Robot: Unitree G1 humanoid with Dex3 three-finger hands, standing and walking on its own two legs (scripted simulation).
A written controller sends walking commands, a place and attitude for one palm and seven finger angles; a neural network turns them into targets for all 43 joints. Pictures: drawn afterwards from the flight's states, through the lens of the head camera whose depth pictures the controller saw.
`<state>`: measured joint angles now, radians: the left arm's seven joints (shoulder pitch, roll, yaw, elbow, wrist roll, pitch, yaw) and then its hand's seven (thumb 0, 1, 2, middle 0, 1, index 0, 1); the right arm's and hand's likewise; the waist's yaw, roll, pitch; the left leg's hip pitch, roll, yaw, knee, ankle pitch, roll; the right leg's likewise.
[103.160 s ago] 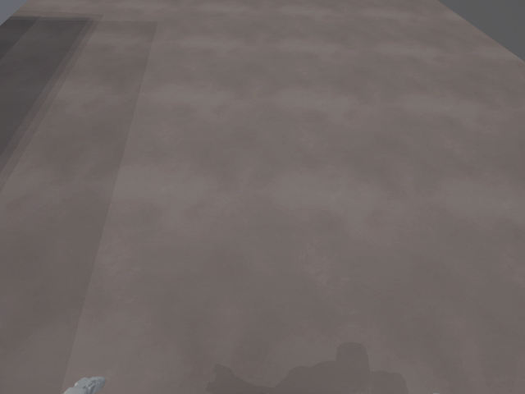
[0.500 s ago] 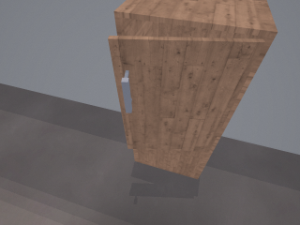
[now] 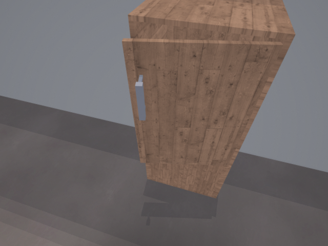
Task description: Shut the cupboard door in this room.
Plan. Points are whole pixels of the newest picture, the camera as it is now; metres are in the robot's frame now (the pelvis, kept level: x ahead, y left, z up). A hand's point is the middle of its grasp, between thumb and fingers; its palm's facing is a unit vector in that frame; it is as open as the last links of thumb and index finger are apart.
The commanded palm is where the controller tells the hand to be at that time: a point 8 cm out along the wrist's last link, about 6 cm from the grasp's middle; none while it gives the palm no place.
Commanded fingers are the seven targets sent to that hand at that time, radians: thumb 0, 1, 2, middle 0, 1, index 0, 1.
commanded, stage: look again from close up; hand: left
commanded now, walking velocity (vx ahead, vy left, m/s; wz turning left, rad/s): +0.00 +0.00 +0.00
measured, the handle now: (141, 98) +0.52 +0.09 +0.08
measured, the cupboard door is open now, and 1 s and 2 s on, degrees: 15 15 15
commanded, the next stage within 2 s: shuffle to correct the standing spot in 0.18 s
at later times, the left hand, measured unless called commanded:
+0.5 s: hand out of the picture -0.01 +0.16 -0.18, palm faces +0.00 -0.99 -0.16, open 7.4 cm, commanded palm none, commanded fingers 0.00 0.90 0.90 -0.20 -0.30 -0.20 -0.30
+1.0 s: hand out of the picture +0.06 +0.12 -0.18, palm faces -0.01 -1.00 -0.09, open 7.4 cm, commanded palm none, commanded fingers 0.00 0.90 0.90 -0.20 -0.30 -0.20 -0.30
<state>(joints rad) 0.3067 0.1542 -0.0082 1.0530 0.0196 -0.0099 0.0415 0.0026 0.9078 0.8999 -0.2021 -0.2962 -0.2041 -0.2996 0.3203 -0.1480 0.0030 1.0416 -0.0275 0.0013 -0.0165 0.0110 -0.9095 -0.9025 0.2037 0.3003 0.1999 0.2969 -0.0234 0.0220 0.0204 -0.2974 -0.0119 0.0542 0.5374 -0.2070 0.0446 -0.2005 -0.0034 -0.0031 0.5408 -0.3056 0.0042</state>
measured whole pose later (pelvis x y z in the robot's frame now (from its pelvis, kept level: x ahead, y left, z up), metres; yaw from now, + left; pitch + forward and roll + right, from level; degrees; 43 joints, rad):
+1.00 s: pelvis +0.05 -0.04 +0.01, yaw -2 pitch +0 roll -2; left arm 0.32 0.16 0.05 1.02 0.04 0.04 -0.01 0.00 0.91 0.90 -0.20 -0.30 -0.20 -0.30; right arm 0.28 -0.12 -0.03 1.04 -0.04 -0.04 -0.04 0.01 -0.92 -0.90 0.21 0.30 0.20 0.30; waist 0.00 -0.06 0.03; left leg -0.23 0.07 0.14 0.48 -0.25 0.03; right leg -0.45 -0.04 -0.05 0.96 -0.35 0.01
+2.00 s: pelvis +0.10 -0.11 +0.01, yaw -2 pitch -1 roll +1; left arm 0.27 0.17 -0.02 1.07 0.02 -0.01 0.02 0.00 0.90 0.90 -0.20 -0.30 -0.20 -0.30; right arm 0.26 -0.21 0.00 1.02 -0.02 -0.02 -0.01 0.01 -0.91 -0.90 0.20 0.30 0.20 0.30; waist 0.01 0.05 0.04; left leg -0.15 0.01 0.11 0.43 -0.27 0.01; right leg -0.26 -0.07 -0.05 0.50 -0.23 0.02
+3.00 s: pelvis +0.12 -0.14 +0.01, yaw -2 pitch -1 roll +1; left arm 0.26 0.14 0.01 1.14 0.02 -0.02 0.03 0.01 0.92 0.90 -0.20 -0.30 -0.20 -0.30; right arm 0.28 -0.13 0.00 1.14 -0.02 -0.02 -0.03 0.01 -0.91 -0.90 0.20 0.30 0.20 0.30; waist 0.01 0.02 0.06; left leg -0.09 0.07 0.08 0.38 -0.26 -0.05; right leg -0.18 -0.01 -0.09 0.44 -0.24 -0.03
